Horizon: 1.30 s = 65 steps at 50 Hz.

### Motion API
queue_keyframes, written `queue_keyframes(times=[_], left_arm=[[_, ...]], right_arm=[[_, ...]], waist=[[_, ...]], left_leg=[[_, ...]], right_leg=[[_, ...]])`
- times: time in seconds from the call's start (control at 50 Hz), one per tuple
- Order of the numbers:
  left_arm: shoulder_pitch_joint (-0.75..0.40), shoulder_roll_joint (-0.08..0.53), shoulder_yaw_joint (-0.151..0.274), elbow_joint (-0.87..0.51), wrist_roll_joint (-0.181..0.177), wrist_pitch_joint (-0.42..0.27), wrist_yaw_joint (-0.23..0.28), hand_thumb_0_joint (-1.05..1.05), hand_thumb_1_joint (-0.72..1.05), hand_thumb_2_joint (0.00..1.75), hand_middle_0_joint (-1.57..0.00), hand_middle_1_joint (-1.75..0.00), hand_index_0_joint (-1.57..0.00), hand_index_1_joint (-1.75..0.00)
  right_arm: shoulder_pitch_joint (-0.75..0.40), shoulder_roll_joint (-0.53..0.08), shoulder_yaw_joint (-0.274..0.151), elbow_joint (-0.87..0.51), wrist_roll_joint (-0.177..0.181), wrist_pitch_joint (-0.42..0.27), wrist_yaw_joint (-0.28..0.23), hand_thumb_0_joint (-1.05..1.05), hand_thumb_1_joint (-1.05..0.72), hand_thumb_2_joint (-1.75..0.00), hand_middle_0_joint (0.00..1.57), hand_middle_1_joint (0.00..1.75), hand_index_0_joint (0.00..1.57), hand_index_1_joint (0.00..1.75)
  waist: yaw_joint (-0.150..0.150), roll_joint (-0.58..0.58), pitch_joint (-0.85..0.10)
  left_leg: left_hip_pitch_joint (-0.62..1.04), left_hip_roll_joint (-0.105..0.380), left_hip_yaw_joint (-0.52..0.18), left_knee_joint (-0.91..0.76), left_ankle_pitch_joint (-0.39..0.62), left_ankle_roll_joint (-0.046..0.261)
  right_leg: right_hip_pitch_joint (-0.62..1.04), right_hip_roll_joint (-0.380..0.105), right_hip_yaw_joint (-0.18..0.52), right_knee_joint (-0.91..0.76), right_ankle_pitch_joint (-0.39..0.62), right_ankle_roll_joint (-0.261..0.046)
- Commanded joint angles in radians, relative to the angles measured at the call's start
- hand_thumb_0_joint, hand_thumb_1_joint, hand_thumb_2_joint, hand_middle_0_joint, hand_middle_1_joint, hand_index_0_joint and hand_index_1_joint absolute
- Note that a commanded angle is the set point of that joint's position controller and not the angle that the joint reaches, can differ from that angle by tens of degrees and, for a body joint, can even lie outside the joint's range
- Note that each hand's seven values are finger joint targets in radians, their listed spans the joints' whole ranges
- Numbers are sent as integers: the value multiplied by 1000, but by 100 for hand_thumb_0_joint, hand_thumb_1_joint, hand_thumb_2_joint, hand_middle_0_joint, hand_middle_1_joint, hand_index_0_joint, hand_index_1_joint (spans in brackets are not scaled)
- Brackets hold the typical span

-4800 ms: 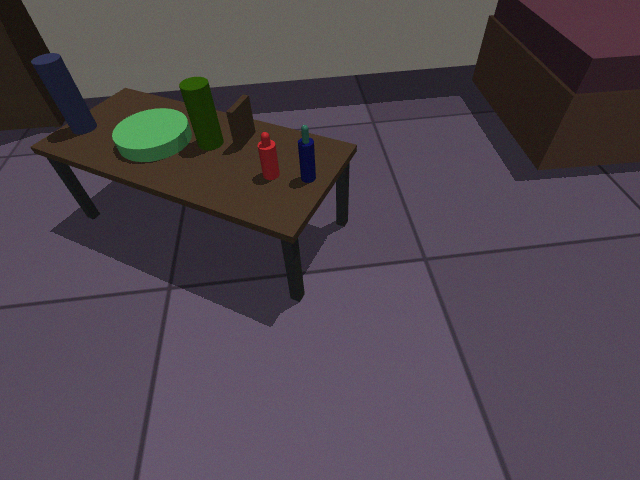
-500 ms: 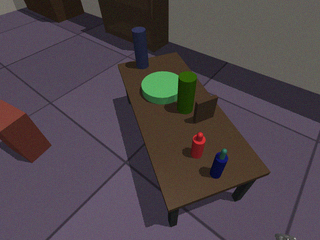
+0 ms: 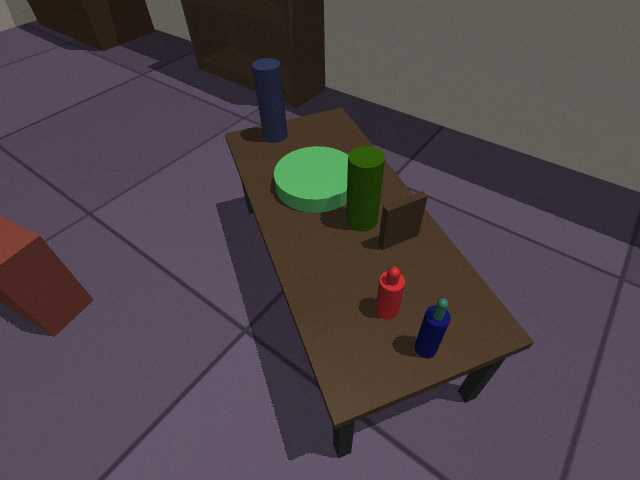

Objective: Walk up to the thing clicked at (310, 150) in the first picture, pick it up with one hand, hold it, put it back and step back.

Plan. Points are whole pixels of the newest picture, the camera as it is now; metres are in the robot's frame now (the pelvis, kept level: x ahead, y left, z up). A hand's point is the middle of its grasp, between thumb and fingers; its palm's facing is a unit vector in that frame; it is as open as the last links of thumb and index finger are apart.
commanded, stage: stand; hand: right
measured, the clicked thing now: (433, 326) +0.47 -0.21 -0.28
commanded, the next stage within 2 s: none
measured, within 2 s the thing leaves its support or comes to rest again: neither
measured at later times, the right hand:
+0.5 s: hand out of the picture +0.09 -0.26 -0.16, palm faces -0.03 +0.94 -0.33, open 7.4 cm
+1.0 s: hand out of the picture +0.08 -0.26 -0.16, palm faces -0.03 +0.94 -0.33, open 7.4 cm
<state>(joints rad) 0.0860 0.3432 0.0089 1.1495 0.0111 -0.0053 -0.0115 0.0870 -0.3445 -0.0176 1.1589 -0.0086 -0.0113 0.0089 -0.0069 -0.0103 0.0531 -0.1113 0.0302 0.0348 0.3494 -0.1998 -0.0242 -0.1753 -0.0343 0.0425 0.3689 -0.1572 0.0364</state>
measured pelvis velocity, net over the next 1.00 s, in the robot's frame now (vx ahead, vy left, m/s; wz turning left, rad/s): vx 0.01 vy -0.01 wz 0.02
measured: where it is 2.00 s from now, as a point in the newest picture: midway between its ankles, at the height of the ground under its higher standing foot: outside the picture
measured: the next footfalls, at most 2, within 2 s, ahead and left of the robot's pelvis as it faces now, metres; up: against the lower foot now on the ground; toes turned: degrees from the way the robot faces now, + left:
none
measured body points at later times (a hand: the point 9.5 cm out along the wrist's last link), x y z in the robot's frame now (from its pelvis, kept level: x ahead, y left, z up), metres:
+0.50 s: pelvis +0.00 -0.01 +0.00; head +0.02 -0.01 +0.45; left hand +0.08 +0.30 -0.13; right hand +0.09 -0.31 -0.13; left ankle -0.01 +0.13 -0.75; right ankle +0.03 -0.14 -0.75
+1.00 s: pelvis +0.01 -0.01 +0.00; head +0.01 -0.01 +0.45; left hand +0.08 +0.30 -0.13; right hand +0.08 -0.31 -0.13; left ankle -0.01 +0.13 -0.75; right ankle +0.03 -0.14 -0.75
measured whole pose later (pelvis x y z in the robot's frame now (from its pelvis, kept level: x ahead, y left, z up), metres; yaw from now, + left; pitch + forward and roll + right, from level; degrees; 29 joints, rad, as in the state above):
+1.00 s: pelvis +0.01 -0.01 +0.00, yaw +1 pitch -2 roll +0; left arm 0.11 0.35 0.00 1.13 0.01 -0.01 -0.01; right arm 0.11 -0.35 -0.01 1.14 -0.01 -0.01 0.01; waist 0.00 0.00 0.05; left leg -0.10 0.04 0.01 0.33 -0.19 -0.04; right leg -0.15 -0.02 0.02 0.34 -0.15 0.02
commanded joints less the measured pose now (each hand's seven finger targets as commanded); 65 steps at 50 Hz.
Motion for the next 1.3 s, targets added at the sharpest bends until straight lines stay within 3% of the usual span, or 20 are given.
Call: queue_keyframes(times=[0.0, 0.16, 0.32, 0.6, 0.72, 0.92, 1.14, 1.28], left_arm=[[-37, 222, 37, -65, -5, -25, 16, 0, 90, 90, -20, -30, -20, -30], [-34, 228, 36, -73, -4, -29, 16, 0, 90, 90, -20, -30, -20, -30], [-25, 225, 31, -72, -4, -28, 17, 0, 90, 90, -20, -30, -20, -30], [-23, 232, 32, -74, -5, -33, 19, 0, 90, 90, -20, -30, -20, -30], [-19, 229, 30, -71, -3, -29, 19, 0, 90, 90, -20, -30, -20, -30], [-15, 235, 32, -72, -3, -26, 15, 0, 90, 90, -20, -30, -20, -30], [-15, 232, 32, -76, -4, -27, 17, 0, 90, 90, -20, -30, -20, -30], [-9, 232, 28, -76, -3, -26, 19, 0, 90, 90, -20, -30, -20, -30]], right_arm=[[-53, -216, -35, -65, -1, -16, -11, 0, -90, -90, 20, 30, 20, 30], [-42, -218, -35, -67, 0, -18, -10, 0, -90, -90, 20, 30, 20, 30], [-44, -219, -33, -70, 1, -13, -6, 0, -90, -90, 20, 30, 20, 30], [-32, -216, -28, -73, 1, -12, -8, 0, -90, -90, 20, 30, 20, 30], [-36, -221, -30, -78, 2, -10, -9, 0, -90, -90, 20, 30, 20, 30], [-22, -217, -26, -77, 0, -11, -7, 0, -90, -90, 20, 30, 20, 30], [-14, -222, -28, -82, 0, -13, -10, 0, -90, -90, 20, 30, 20, 30], [-9, -219, -26, -83, 1, -10, -11, 0, -90, -90, 20, 30, 20, 30]], waist=[[3, 21, -67], [0, 8, -98], [1, 15, -70], [-1, 2, -95], [2, 9, -82], [5, 16, -51], [4, 10, -91], [2, 2, -70]], left_leg=[[-27, 99, -99, -86, 49, 34], [6, 101, -95, -78, 126, 33], [-5, 97, -96, -85, 53, 32], [20, 103, -91, -71, 120, 34], [21, 104, -94, -72, 116, 33], [-11, 98, -97, -90, 25, 33], [15, 108, -99, -77, 124, 36], [9, 102, -94, -77, 103, 34]], right_leg=[[37, -83, 69, -68, 86, -42], [67, -93, 62, -64, 156, -43], [42, -89, 60, -86, 98, -41], [72, -98, 61, -78, 175, -43], [55, -91, 52, -81, 146, -44], [39, -88, 63, -96, 52, -47], [68, -94, 52, -67, 151, -49], [55, -92, 49, -80, 133, -45]])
